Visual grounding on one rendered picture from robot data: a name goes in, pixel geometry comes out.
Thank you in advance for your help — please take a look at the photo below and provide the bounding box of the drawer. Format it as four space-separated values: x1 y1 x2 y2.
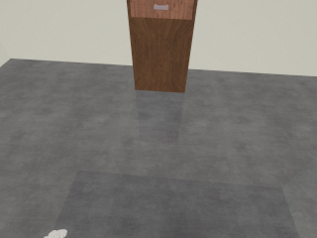
130 0 194 20

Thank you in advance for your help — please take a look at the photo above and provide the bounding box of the cabinet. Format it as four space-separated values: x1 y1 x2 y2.
126 0 198 93

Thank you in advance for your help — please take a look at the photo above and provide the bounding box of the handle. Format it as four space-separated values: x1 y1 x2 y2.
154 4 168 10

